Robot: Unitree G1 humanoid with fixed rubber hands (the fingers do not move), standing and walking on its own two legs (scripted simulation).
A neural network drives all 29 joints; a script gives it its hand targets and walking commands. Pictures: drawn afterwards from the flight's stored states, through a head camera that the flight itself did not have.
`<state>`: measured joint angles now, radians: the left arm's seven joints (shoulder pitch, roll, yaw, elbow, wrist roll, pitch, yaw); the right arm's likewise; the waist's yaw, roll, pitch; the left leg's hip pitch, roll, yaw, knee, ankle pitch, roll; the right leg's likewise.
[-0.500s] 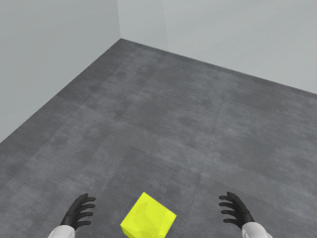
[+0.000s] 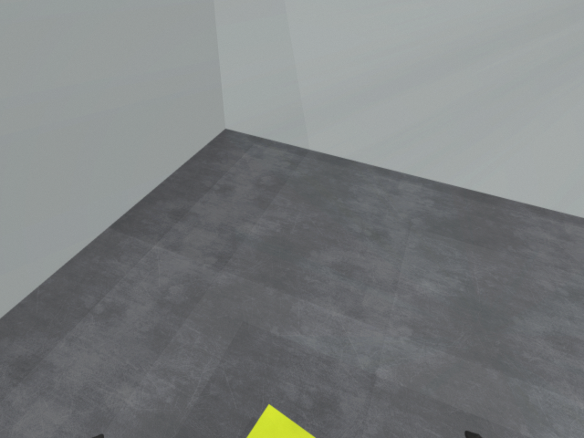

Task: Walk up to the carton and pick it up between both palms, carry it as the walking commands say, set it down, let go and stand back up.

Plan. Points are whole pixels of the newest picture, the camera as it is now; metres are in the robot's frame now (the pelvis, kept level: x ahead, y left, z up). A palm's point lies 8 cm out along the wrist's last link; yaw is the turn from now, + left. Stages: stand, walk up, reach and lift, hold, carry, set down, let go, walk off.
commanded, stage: stand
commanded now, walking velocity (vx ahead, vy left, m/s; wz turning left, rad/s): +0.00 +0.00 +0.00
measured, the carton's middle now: out of the picture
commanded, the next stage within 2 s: none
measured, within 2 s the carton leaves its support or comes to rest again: neither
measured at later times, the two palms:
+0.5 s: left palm out of the picture +0.00 +0.28 -0.11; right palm out of the picture +0.00 -0.31 -0.10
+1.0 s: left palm out of the picture +0.00 +0.28 -0.12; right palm out of the picture +0.00 -0.31 -0.10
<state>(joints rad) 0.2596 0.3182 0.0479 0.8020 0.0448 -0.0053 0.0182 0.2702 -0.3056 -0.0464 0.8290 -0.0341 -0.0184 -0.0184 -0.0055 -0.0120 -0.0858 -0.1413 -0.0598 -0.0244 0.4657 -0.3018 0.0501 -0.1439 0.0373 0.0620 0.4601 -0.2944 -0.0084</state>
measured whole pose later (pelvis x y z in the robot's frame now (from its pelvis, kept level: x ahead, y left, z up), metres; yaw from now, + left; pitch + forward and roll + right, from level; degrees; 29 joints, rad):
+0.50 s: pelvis -0.05 -0.01 +0.00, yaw +1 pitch -3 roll +0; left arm 0.27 0.35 0.03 0.97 0.03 -0.02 0.00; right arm 0.28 -0.34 -0.02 1.00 -0.03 -0.03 0.00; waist 0.00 -0.01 -0.05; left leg -0.17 -0.05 -0.04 0.43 -0.21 0.03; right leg -0.16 0.05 0.05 0.41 -0.19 -0.02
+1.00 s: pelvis -0.05 -0.02 +0.01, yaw +1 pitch -3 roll -1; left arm 0.20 0.35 0.00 1.07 0.02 -0.03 0.00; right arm 0.23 -0.34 0.01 1.06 -0.01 -0.03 -0.01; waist 0.00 -0.01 -0.01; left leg -0.16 -0.03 -0.07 0.42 -0.20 0.02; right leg -0.13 0.06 0.04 0.36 -0.17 -0.03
